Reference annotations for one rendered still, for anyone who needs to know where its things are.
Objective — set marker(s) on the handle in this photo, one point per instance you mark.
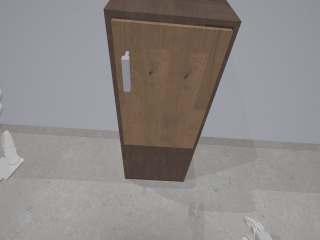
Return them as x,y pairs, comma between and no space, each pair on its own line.
126,76

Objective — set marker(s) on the left robot hand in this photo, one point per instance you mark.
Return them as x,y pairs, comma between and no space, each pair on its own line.
12,161

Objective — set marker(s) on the right robot hand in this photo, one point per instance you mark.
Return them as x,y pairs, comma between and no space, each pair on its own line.
257,230

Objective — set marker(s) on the cupboard door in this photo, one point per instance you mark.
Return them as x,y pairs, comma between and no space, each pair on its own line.
173,71

